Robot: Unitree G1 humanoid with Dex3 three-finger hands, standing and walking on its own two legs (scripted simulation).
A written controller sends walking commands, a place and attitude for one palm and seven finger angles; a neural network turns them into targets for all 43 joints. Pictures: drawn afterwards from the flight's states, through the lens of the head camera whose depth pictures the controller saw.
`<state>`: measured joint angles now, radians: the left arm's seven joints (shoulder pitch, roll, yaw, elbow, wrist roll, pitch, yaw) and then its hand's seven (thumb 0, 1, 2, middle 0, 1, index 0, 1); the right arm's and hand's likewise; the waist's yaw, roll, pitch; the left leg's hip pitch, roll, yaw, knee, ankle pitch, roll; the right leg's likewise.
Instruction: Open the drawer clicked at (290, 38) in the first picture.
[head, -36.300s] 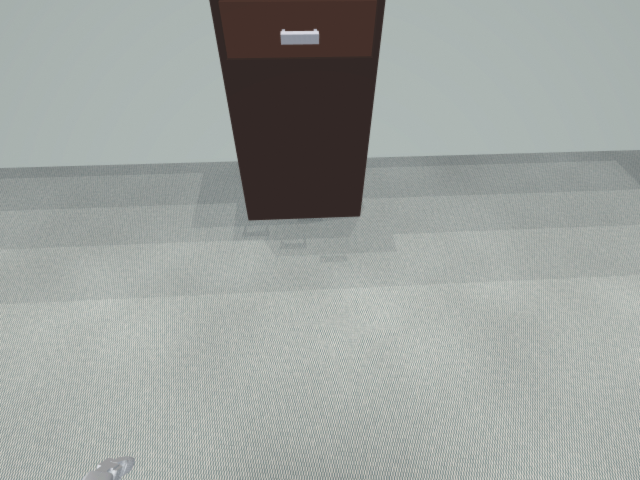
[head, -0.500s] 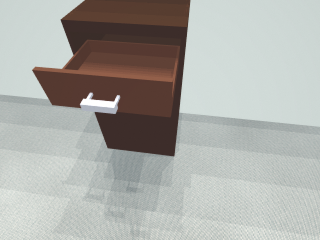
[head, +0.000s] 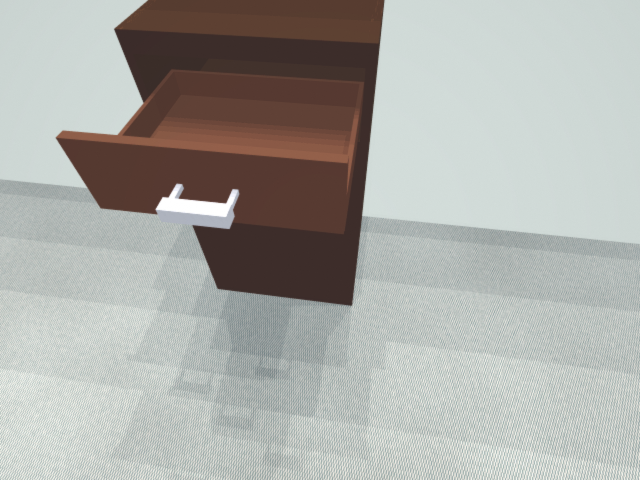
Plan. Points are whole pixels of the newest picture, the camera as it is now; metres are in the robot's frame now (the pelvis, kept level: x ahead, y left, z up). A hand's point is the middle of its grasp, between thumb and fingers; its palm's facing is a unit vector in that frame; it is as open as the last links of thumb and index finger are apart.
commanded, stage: look to check the result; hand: left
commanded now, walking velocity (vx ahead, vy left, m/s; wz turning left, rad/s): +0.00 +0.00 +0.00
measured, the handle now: (201, 202) +0.51 +0.23 +0.03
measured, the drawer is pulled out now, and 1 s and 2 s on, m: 0.28 0.28 0.28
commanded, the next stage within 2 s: stand and wait in 0.12 s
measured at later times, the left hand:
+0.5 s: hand out of the picture +0.01 +0.16 -0.17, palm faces +0.04 -0.98 -0.21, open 7.4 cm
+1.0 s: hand out of the picture +0.02 +0.16 -0.17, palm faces +0.04 -0.98 -0.21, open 7.4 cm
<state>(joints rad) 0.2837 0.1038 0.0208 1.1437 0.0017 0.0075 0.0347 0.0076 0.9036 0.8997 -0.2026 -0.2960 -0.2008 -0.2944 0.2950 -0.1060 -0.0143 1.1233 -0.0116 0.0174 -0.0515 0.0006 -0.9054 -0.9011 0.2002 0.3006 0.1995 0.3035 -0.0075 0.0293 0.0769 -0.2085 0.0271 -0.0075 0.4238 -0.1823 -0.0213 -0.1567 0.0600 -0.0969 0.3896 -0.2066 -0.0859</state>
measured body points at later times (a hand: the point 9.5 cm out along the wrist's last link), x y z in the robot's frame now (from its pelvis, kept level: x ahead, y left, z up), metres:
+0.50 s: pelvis +0.01 -0.01 +0.00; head +0.03 -0.02 +0.45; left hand +0.01 +0.22 -0.15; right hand -0.01 -0.21 -0.17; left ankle +0.03 +0.13 -0.74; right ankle +0.01 -0.06 -0.74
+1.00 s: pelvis +0.02 -0.01 +0.00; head +0.03 -0.02 +0.45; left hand +0.02 +0.22 -0.15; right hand +0.00 -0.21 -0.17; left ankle +0.03 +0.13 -0.74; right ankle +0.01 -0.06 -0.74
